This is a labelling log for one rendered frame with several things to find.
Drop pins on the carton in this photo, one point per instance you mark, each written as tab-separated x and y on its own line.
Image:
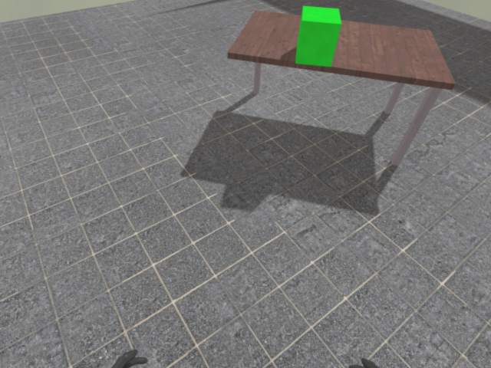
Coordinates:
318	36

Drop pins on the robot left hand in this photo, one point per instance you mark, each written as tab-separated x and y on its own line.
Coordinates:
129	359

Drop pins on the table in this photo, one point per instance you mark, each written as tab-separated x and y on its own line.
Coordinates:
381	52

